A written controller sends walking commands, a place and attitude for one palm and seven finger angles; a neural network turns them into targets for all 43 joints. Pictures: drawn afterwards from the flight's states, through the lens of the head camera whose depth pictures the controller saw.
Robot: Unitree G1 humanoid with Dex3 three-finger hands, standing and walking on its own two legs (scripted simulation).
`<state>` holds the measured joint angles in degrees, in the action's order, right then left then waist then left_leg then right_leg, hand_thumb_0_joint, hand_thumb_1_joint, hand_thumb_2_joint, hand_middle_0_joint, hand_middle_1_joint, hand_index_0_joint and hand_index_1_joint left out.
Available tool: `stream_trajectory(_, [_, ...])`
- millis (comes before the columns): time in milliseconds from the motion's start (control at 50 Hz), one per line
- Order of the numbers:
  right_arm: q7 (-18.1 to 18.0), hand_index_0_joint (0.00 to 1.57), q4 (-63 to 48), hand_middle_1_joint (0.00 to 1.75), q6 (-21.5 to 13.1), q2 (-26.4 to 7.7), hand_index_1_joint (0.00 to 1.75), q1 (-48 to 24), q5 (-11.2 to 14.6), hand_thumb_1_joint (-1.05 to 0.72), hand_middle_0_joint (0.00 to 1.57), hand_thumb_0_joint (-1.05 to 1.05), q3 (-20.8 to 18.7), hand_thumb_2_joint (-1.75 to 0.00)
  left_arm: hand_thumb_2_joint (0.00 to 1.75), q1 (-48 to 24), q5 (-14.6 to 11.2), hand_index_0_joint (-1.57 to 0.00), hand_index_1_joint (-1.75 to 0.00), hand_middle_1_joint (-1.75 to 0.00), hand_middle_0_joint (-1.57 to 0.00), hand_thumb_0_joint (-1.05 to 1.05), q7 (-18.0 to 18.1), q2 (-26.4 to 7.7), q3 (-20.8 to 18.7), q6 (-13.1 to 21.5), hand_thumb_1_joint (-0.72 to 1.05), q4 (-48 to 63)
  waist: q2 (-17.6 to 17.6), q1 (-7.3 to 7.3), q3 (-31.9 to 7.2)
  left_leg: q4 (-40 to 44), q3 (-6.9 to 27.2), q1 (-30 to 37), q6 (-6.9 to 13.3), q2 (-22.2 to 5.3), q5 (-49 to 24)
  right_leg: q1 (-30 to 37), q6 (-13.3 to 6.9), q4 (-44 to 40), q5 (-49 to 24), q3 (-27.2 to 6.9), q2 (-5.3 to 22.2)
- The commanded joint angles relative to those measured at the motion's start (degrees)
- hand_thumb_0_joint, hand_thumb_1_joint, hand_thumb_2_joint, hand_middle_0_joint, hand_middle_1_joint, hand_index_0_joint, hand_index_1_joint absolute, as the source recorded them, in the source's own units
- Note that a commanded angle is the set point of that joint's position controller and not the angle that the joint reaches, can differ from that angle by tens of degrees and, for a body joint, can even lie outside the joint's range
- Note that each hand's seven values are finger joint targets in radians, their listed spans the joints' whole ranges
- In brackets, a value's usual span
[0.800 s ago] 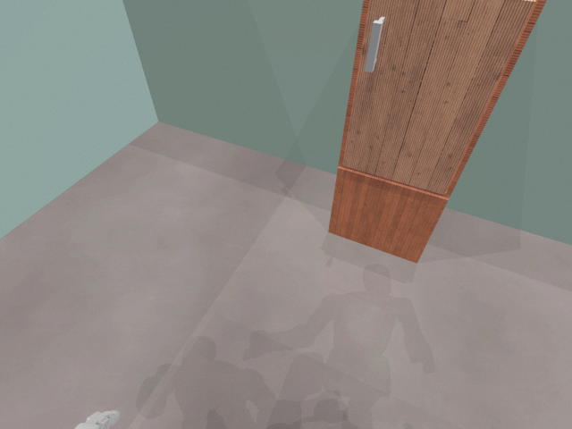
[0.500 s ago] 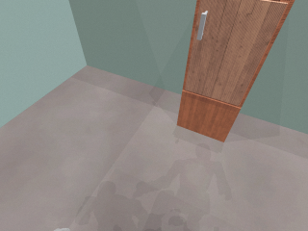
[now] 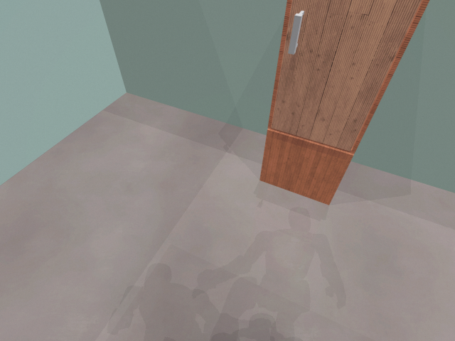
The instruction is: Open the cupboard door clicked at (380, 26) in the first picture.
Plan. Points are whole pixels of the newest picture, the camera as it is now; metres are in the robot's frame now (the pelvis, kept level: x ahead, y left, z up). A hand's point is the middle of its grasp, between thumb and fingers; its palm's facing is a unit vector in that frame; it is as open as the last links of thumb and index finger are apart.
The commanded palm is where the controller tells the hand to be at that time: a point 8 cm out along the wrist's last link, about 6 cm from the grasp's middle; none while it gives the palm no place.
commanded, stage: stand and wait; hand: left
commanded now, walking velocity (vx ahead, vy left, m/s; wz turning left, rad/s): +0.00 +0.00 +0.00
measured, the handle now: (296, 32) +1.05 -0.18 +0.10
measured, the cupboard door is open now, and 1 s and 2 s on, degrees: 0 0 0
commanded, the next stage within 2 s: look at it before walking up in 0.02 s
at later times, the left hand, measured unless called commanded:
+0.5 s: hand out of the picture +0.09 +0.24 -0.15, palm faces -0.03 -0.94 -0.33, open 7.4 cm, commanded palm none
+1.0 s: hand out of the picture +0.08 +0.22 -0.17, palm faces -0.09 -0.95 -0.29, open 7.4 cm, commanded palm none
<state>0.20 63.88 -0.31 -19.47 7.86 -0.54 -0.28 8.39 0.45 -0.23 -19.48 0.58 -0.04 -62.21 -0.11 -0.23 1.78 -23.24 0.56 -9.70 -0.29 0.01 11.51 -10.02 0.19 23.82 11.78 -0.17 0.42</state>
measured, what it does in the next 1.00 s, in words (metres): stands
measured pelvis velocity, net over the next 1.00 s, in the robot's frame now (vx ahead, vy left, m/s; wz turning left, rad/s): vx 0.01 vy -0.01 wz -0.09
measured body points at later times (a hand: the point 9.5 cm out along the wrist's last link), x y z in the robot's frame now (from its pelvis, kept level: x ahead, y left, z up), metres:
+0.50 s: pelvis +0.01 +0.00 +0.00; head +0.02 -0.01 +0.45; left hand +0.09 +0.29 -0.13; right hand +0.09 -0.30 -0.13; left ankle +0.01 +0.12 -0.74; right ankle +0.01 -0.12 -0.74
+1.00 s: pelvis +0.01 -0.01 -0.01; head +0.02 -0.01 +0.44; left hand +0.09 +0.27 -0.15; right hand +0.07 -0.28 -0.15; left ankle +0.01 +0.12 -0.74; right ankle +0.01 -0.12 -0.74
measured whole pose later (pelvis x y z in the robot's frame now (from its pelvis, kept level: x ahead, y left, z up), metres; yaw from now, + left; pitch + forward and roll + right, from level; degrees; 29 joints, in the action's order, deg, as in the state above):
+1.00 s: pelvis +0.01 -0.01 -0.01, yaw -5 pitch -1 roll +0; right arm -1.2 59.0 1.1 -15.6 6.7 -0.6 -1.1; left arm 10.3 0.7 0.0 -16.5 -0.7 -2.9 -58.3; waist 0.3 0.6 3.3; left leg -28.8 -4.0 -11.7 -1.1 -2.4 15.8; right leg -14.4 -0.4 30.0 14.3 -4.7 -2.1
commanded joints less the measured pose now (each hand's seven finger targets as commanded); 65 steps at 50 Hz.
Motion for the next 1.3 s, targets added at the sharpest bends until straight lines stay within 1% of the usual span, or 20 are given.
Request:
stream_trajectory(0, [-0.64, 0.2, -3.86, 0.3, -1.48, -11.68, 0.3, -3.26, -0.05, -0.9, 0.2, 0.0, -2.09, -0.9, 0.9, -2.68, 0.23, -0.2, -0.3, -0.3, -0.2, 0.0, 0.81, -11.88, -2.53, 1.37, 0.9, 3.64, 0.02, 0.37, -1.54, 5.4, 6.07, -0.87, 2.0, -6.12, -0.55, -0.81, -1.89, -5.53, 2.09, -6.38, 6.21])
stream_trajectory(440, [-0.88, 0.2, -3.74, 0.3, -1.7, -11.63, 0.3, -3.97, 0.1, -0.9, 0.2, 0.0, -1.89, -0.9, 0.9, -2.93, 0.15, -0.2, -0.3, -0.3, -0.2, 0.0, 0.96, -11.91, -2.58, 1.79, 0.9, 3.63, 0.43, 0.28, -4.72, 4.32, 4.93, 2.89, 1.65, -6.68, -9.23, 2.26, -2.0, -4.6, -9.28, -5.86, 6.71])
stream_trajectory(740, [-1.04, 0.2, -3.79, 0.3, -1.61, -11.83, 0.3, -4.39, 0.08, -0.9, 0.2, 0.0, -1.88, -0.9, 0.9, -3.35, 0.15, -0.2, -0.3, -0.3, -0.2, 0.0, 0.92, -12.17, -2.73, 1.68, 0.9, 3.71, 0.34, 0.33, -4.05, 4.71, 4.32, 3.94, 1.36, -6.98, -9.95, 2.38, -2.03, -5.17, -10.7, -6.09, 6.46])
stream_trajectory(760, [-1.19, 0.2, -3.89, 0.3, -1.49, -11.44, 0.3, -3.99, 0.0, -0.9, 0.2, 0.0, -2.02, -0.9, 0.9, -3.47, 0.19, -0.2, -0.3, -0.3, -0.2, 0.0, 0.87, -11.7, -2.88, 1.38, 0.9, 4.08, 0.27, 0.18, -3.44, 3.93, 3.77, 4.0, 1.24, -7.12, -9.97, 1.43, -2.12, -4.6, -11.74, -6.49, 6.25])
stream_trajectory(820, [-1.54, 0.2, -4.06, 0.3, -0.21, -4.78, 0.3, 0.04, -0.09, -0.9, 0.2, 0.0, -1.21, -0.9, 0.9, 0.19, 0.18, -0.2, -0.3, -0.3, -0.2, 0.0, 1.18, -5.97, -2.17, -0.53, 0.9, 4.21, 1.15, -0.06, -3.36, 0.33, 0.63, 3.39, 0.05, -7.23, -9.97, -0.69, -1.58, -1.48, -15.57, -7.6, 6.2])
stream_trajectory(880, [-1.96, 0.2, -5.98, 0.3, 0.55, -5.45, 0.3, 1.31, -0.13, -0.9, 0.2, 0.0, -2.24, -0.9, 0.9, 1.24, 0.4, -0.2, -0.3, -0.3, -0.2, 0.0, 1.06, -6.4, -2.95, -1.47, 0.9, 6.14, 1.14, -0.24, -3.05, -2.36, -0.61, 2.8, 0.14, -7.86, -8.93, -3.48, -2.02, 1.64, -17.25, -8.94, 5.46])
stream_trajectory(940, [-2.11, 0.2, -8.14, 0.3, 0.97, -5.75, 0.3, 1.09, -0.19, -0.9, 0.2, 0.0, -3.09, -0.9, 0.9, 1.43, 0.57, -0.2, -0.3, -0.3, -0.2, 0.0, 0.65, -6.07, -3.57, -2.1, 0.9, 8.39, 0.42, -0.28, -2.12, -2.76, -0.28, 1.14, 0.92, -9.2, -3.77, -7.58, -1.91, 4.57, -12.82, -9.43, 3.92])
stream_trajectory(1000, [-2.16, 0.2, -9.76, 0.3, 0.93, -6.44, 0.3, 0.85, -0.29, -0.9, 0.2, 0.0, -3.96, -0.9, 0.9, 2.05, 0.63, -0.2, -0.3, -0.3, -0.2, 0.0, 0.25, -4.47, -3.83, -2.33, 0.9, 10.11, -4.12, -0.04, -2.35, -0.4, 2.55, 0.69, 2.99, -12.83, -1.48, -10.97, -1.01, 11.08, -8.03, -6.94, 0.77])
stream_trajectory(1020, [-2.18, 0.2, -10.14, 0.3, 0.81, -6.81, 0.3, 0.66, -0.28, -0.9, 0.2, 0.0, -4.27, -0.9, 0.9, 2.58, 0.61, -0.2, -0.3, -0.3, -0.2, 0.0, 0.09, -3.62, -3.94, -2.37, 0.9, 10.44, -6.88, 0.01, -2.81, 1.11, 4.16, -0.19, 4.54, -15.3, -2.78, -10.96, -0.5, 15.89, -4.56, -4.89, -0.39])
stream_trajectory(1060, [-2.04, 0.2, -10.93, 0.3, 0.41, -6.66, 0.3, -0.34, -0.37, -0.9, 0.2, 0.0, -4.69, -0.9, 0.9, 3.78, 0.63, -0.2, -0.3, -0.3, -0.2, 0.0, -0.1, -1.65, -4.22, -2.66, 0.9, 11.15, -12.04, 0.76, -2.65, 2.97, 5.72, -0.66, 8.82, -20.27, -10.83, -12.4, 0.71, 25.63, 14.12, -0.56, -1.05])
stream_trajectory(1080, [-2.03, 0.2, -11.5, 0.3, 0.32, -6.29, 0.3, -0.48, -0.39, -0.9, 0.2, 0.0, -4.7, -0.9, 0.9, 4.39, 0.62, -0.2, -0.3, -0.3, -0.2, 0.0, -0.13, -1.4, -4.36, -2.66, 0.9, 11.37, -11.35, 1.05, -3.29, 1.8, 5.42, -1.55, 9.75, -21.13, -14.21, -11.02, 0.56, 26.44, 16.66, -0.88, 0.07])
stream_trajectory(1100, [-2.09, 0.2, -11.96, 0.3, 0.34, -5.82, 0.3, -1.36, -0.58, -0.9, 0.2, 0.0, -4.88, -0.9, 0.9, 5.61, 0.63, -0.2, -0.3, -0.3, -0.2, 0.0, -0.21, -0.84, -4.63, -2.71, 0.9, 11.34, -10.89, 1.8, -2.81, -0.04, 3.46, -3.8, 9.26, -20.86, -14.68, -8.73, 0.36, 24.62, 16.54, -0.77, 1.04])
stream_trajectory(1120, [-2.11, 0.2, -12.24, 0.3, 0.53, -5.54, 0.3, -2.68, -0.7, -0.9, 0.2, 0.0, -4.96, -0.9, 0.9, 8.37, 0.67, -0.2, -0.3, -0.3, -0.2, 0.0, -0.34, -0.38, -4.89, -2.46, 0.9, 10.71, -9.53, 3.43, -2.53, -4.23, 0.56, -6.65, 7.27, -19.42, -13.16, -4.52, 0.15, 19.34, 12.58, -0.41, 1.58])
stream_trajectory(1140, [-1.99, 0.2, -12.43, 0.3, 0.89, -4.96, 0.3, -3.28, -0.63, -0.9, 0.2, 0.0, -4.88, -0.9, 0.9, 11.97, 0.9, -0.2, -0.3, -0.3, -0.2, 0.0, -0.34, -0.97, -5.19, -1.9, 0.9, 9.65, -4.49, 5.25, -2.76, -12.88, -3.17, -9.73, 3.8, -15.33, -8.3, 0.15, -0.02, 9.33, 2.59, -0.88, 1.89])
stream_trajectory(1160, [-1.76, 0.2, -13.25, 0.3, 1.52, -0.48, 0.3, -0.86, -0.16, -0.9, 0.2, 0.0, -4.34, -0.9, 0.9, 13.39, 1.77, -0.2, -0.3, -0.3, -0.2, 0.0, 0.33, -6.32, -6.14, -0.78, 0.9, 9.61, 14.18, 4.7, -2.94, -29.06, -8.68, -18.48, -1.57, -5.81, 10.87, 2.85, -2.65, -3.45, -9.71, -19.65, 12.87])
stream_trajectory(1180, [-1.76, 0.2, -14.93, 0.3, 1.77, 1.37, 0.3, -2.43, 0.02, -0.9, 0.2, 0.0, -3.67, -0.9, 0.9, 13.83, 1.17, -0.2, -0.3, -0.3, -0.2, 0.0, 1.09, -9.39, -6.12, -0.61, 0.9, 9.76, 19.72, 4.57, -1.8, -37.59, -3.31, -22.62, -2.56, -1.42, 23.06, -1.31, -7.54, -7.64, -21.76, -32.31, 20.54])
stream_trajectory(1200, [-1.9, 0.2, -14.07, 0.3, 2.17, 0.31, 0.3, -1.18, 0.13, -0.9, 0.2, 0.0, -4.08, -0.9, 0.9, 12.24, 0.88, -0.2, -0.3, -0.3, -0.2, 0.0, 1.49, -7.76, -5.88, -0.97, 0.9, 10.18, 13.32, 3.32, -1.66, -40.2, 1.56, -20.74, -1.69, -3.29, 20.21, -2.83, -10.49, -8.02, -13.54, -27.14, 19.91])
stream_trajectory(1220, [-1.66, 0.2, -13.18, 0.3, 2.21, 0.27, 0.3, -1.29, -0.07, -0.9, 0.2, 0.0, -4.23, -0.9, 0.9, 9.49, 0.92, -0.2, -0.3, -0.3, -0.2, 0.0, 1.61, -5.75, -6.08, -0.85, 0.9, 11.17, 13.02, 2.84, 0.33, -41.86, 1.87, -21.46, -1.5, -3.66, 16.71, -6.15, -9.47, -9.92, -5.03, -27.7, 16.95])
stream_trajectory(1240, [-1.44, 0.2, -11.93, 0.3, 2.07, 0.08, 0.3, -0.3, -0.16, -0.9, 0.2, 0.0, -4.35, -0.9, 0.9, 6.75, 0.84, -0.2, -0.3, -0.3, -0.2, 0.0, 1.51, -4.57, -5.72, -0.84, 0.9, 11.65, 9.29, 1.36, 0.82, -43.54, 2.05, -21.78, -1.66, -3.67, 12.68, -5.52, -9.02, -8.8, -3.71, -25.03, 14.33])
stream_trajectory(1280, [-1.26, 0.2, -10.29, 0.3, 1.94, 0.78, 0.3, 2.56, -0.42, -0.9, 0.2, 0.0, -4.34, -0.9, 0.9, 5.35, 0.54, -0.2, -0.3, -0.3, -0.2, 0.0, 1.61, -2.67, -5.43, -0.38, 0.9, 12.15, 6.14, 0.19, -1.41, -42.73, 1.33, -20.39, -2.21, -4.18, 8.43, -3.93, -8.45, -7.34, -6.56, -19.99, 11.97])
